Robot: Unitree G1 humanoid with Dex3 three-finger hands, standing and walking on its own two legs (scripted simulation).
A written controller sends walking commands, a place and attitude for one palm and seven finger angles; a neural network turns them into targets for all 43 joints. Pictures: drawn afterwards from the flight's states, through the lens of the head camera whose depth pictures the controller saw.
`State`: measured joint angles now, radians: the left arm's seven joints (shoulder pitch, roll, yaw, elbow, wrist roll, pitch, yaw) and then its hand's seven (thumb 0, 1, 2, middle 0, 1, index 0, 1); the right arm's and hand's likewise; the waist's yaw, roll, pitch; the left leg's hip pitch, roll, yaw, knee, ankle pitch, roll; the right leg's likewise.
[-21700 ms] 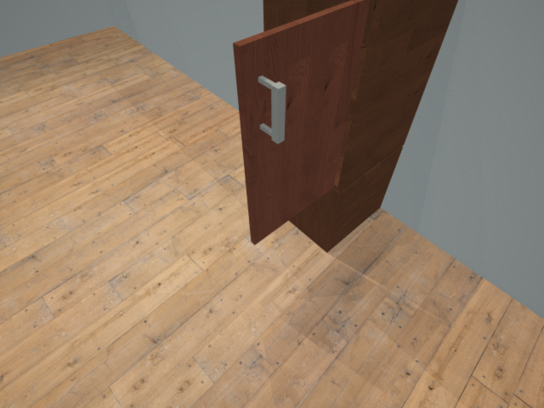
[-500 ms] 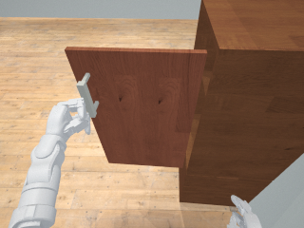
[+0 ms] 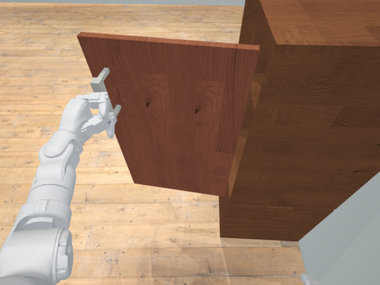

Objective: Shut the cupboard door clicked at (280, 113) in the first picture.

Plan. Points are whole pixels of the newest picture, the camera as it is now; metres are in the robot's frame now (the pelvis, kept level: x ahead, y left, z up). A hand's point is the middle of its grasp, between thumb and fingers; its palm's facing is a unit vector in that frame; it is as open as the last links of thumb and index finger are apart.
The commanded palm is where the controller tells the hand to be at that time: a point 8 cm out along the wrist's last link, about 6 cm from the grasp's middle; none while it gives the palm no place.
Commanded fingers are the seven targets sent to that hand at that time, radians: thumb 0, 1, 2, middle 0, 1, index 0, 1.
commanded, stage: push the door shut along its arc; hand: left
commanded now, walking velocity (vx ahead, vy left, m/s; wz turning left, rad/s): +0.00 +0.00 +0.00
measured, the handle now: (108, 97) +0.49 +0.20 +0.13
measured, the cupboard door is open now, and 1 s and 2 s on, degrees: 84 69 54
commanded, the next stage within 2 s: pull the fist back off the door in 1.24 s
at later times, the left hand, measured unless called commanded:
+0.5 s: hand (139, 100) +0.48 +0.13 +0.13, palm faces -0.30 -0.95 -0.03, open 3.1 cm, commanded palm +0.49 +0.17 +0.13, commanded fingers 0.00 0.90 0.90 -1.30 -1.50 -1.30 -1.50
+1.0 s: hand (152, 90) +0.52 +0.10 +0.13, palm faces -0.39 -0.92 -0.02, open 3.1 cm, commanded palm +0.55 +0.13 +0.13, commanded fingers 0.00 0.90 0.90 -1.30 -1.50 -1.30 -1.50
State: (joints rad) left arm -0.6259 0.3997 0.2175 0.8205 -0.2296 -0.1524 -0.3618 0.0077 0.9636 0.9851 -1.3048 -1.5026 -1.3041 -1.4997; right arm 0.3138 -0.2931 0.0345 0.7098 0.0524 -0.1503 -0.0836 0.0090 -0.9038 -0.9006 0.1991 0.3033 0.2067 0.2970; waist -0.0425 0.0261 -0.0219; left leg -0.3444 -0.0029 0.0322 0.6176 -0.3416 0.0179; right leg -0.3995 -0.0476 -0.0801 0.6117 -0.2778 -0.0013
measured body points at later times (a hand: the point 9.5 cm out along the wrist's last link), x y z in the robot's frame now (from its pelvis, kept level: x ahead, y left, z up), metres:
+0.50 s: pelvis +0.00 +0.00 -0.01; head +0.07 +0.00 +0.44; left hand +0.49 +0.18 +0.14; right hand +0.01 -0.27 -0.13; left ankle -0.01 +0.11 -0.73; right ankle +0.02 -0.12 -0.73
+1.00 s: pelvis +0.00 +0.00 -0.02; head +0.10 +0.00 +0.42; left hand +0.53 +0.15 +0.14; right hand -0.01 -0.28 -0.13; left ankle -0.01 +0.11 -0.73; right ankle +0.02 -0.12 -0.73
